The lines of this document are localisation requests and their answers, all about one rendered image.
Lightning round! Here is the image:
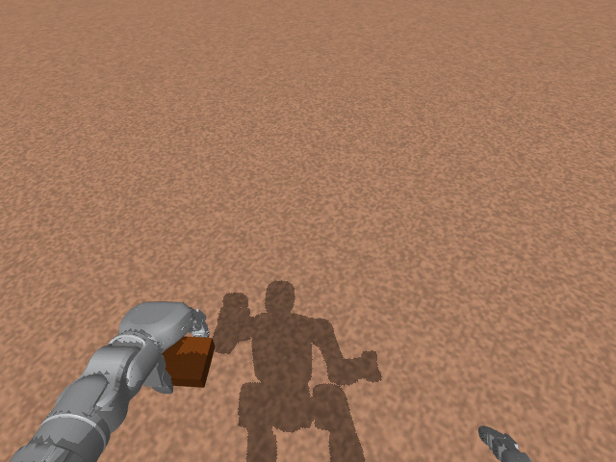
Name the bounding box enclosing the small box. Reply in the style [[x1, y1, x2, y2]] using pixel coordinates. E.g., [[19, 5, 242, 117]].
[[162, 336, 215, 388]]

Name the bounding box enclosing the right robot hand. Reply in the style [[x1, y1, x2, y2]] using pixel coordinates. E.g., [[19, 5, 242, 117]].
[[478, 425, 532, 462]]

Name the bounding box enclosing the left robot hand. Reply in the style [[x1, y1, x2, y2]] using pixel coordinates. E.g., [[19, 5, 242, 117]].
[[118, 301, 210, 394]]

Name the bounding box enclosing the left robot arm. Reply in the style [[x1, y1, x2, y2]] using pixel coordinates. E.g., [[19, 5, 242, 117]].
[[9, 331, 159, 462]]

